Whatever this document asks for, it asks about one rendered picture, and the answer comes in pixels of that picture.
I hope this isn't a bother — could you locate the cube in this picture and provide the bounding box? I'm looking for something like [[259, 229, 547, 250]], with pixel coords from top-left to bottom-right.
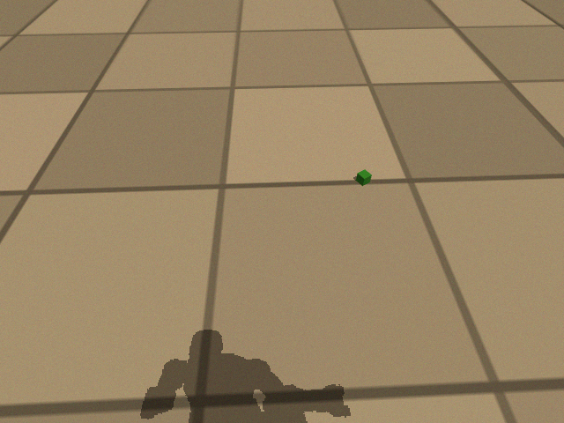
[[356, 169, 372, 186]]

